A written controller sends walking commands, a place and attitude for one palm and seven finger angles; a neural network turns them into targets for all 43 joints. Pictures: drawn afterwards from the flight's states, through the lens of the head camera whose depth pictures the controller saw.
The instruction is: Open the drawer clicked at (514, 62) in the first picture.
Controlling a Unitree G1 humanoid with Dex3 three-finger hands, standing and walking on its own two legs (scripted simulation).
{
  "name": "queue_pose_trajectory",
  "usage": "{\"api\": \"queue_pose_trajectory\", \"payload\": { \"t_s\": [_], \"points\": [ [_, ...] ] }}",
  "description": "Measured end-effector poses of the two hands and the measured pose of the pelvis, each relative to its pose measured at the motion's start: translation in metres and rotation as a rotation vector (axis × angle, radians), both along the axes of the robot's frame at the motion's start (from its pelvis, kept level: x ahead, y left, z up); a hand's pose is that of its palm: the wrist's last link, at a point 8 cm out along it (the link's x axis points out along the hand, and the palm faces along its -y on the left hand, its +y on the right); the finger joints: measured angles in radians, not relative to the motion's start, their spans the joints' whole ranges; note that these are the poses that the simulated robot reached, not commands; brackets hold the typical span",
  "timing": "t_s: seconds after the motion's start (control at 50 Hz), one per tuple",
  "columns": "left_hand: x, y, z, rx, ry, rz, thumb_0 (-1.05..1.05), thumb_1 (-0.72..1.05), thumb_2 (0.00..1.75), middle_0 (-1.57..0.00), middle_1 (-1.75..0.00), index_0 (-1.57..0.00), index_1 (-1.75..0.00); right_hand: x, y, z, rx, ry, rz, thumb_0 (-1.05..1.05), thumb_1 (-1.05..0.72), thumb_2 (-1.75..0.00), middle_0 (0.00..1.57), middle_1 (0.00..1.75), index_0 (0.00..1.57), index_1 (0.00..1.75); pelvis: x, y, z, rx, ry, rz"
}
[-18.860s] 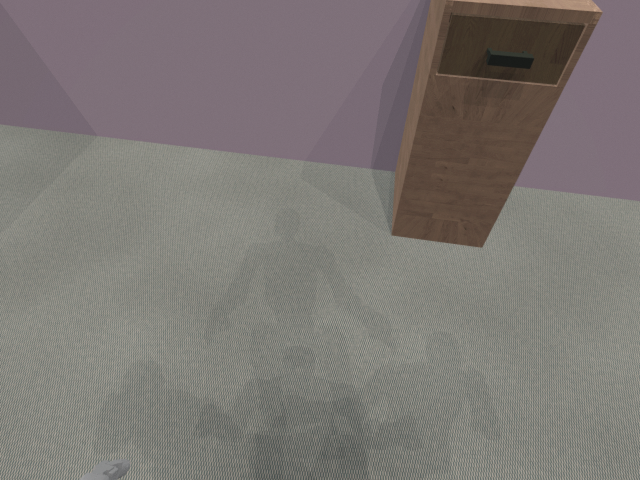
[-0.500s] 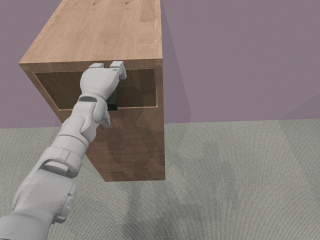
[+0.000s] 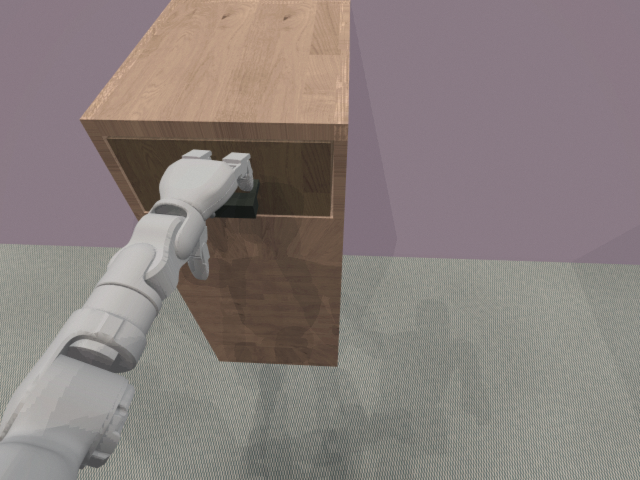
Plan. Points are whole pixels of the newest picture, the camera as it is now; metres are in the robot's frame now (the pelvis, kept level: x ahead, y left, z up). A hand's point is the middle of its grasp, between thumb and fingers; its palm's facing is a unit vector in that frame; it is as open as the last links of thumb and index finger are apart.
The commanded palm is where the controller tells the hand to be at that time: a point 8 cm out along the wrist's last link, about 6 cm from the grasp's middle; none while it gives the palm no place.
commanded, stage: move the hooked fingers above the handle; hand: left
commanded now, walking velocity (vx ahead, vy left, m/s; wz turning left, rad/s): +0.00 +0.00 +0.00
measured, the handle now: (223, 194) +0.52 +0.17 +0.04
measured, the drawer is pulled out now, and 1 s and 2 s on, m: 0.00 0.00 0.00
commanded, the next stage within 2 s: lower the fingers behind the handle in 2.00 s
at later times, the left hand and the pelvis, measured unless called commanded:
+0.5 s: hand (213, 196) +0.46 +0.16 +0.10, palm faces -0.13 -0.01 -0.99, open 13.6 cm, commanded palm +0.45 +0.16 +0.16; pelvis -0.01 +0.00 +0.00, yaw -3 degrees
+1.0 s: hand (222, 169) +0.48 +0.14 +0.13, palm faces -0.02 -0.02 -1.00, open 13.4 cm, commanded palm +0.45 +0.16 +0.16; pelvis +0.00 +0.00 +0.00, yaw -2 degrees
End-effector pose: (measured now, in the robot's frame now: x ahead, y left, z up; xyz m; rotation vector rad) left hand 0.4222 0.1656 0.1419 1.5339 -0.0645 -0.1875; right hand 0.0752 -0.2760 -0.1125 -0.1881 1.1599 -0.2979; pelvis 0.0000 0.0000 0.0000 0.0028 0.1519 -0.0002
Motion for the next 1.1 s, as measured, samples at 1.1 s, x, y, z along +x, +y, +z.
{"api": "queue_pose_trajectory", "payload": {
  "t_s": [1.1],
  "points": [
    [0.023,-0.013,0.000,0.016,0.101,0.136,0.00,-0.49,0.30,-0.33,-1.22,-0.33,-1.26,-0.012,0.023,-0.002,0.071,-0.045,-0.046,0.01,-0.90,-0.90,0.20,0.30,0.21,0.30,-0.006,-0.001,-0.002,0.007,0.009,-0.043]
  ]
}}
